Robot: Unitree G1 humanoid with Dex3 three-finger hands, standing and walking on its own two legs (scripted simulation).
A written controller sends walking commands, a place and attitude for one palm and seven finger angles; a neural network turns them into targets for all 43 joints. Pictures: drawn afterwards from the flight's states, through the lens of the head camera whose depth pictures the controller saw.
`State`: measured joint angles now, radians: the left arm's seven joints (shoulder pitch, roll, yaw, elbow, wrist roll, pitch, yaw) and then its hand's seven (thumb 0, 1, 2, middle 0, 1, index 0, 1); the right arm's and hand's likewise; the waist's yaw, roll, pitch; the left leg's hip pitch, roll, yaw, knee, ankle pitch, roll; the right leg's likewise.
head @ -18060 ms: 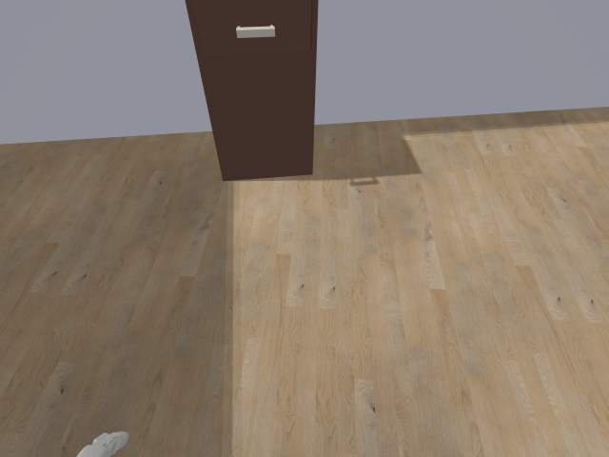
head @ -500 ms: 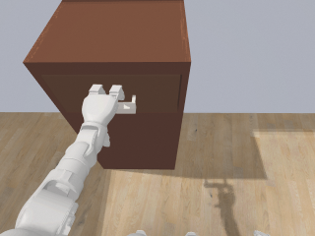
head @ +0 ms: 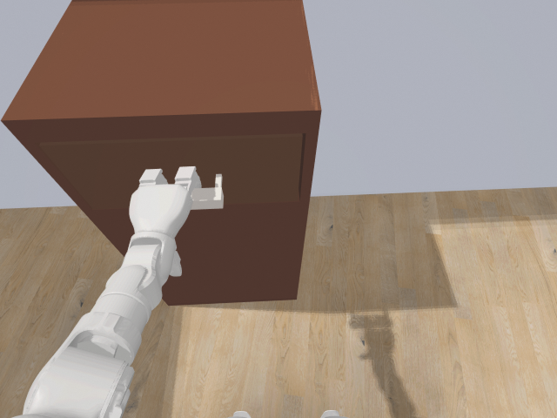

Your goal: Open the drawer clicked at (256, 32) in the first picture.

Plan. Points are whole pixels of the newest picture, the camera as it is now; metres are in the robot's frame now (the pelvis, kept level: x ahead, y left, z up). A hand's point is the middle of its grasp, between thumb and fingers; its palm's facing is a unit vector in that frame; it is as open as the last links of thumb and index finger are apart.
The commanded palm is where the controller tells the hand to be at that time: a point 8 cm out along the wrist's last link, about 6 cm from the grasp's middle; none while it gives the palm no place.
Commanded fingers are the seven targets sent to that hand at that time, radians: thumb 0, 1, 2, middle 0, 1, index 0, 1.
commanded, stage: lower the fingers behind the handle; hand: left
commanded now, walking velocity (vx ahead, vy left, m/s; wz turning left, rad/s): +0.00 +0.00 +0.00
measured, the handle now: (184, 189) +0.48 +0.18 -0.01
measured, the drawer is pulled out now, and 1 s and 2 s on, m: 0.00 0.00 0.02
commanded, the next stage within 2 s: close the thumb around the handle in 0.80 s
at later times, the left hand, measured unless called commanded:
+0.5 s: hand (174, 226) +0.42 +0.19 -0.03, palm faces -0.01 -0.04 -1.00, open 14.0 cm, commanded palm +0.39 +0.19 +0.02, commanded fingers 0.00 -0.50 0.30 -0.30 -1.20 -0.30 -1.20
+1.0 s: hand (174, 226) +0.42 +0.19 -0.03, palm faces -0.01 -0.04 -1.00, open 13.8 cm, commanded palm +0.39 +0.19 +0.02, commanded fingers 0.00 -0.16 0.44 -0.32 -1.24 -0.32 -1.24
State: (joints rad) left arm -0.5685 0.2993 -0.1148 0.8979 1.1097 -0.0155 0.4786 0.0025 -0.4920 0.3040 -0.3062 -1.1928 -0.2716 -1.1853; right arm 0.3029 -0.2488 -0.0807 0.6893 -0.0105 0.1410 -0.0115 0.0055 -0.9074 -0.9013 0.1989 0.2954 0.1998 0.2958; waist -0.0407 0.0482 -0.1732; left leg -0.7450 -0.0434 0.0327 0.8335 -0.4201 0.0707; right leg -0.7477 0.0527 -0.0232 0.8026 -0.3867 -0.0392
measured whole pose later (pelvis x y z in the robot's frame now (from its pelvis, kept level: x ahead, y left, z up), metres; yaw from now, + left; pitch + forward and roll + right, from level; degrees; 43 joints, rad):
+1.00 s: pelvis -0.02 +0.01 -0.01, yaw -1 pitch +20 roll -2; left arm -0.64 0.29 -0.13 0.99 1.10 0.07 0.51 0.00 -0.46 0.32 -0.25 -1.20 -0.30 -1.20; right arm 0.31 -0.23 -0.05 0.68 -0.01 0.13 0.00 0.00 -0.91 -0.90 0.20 0.30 0.20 0.30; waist -0.06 0.05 -0.19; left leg -0.83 -0.04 0.05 0.92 -0.44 0.08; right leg -0.84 0.06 -0.02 0.88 -0.40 -0.03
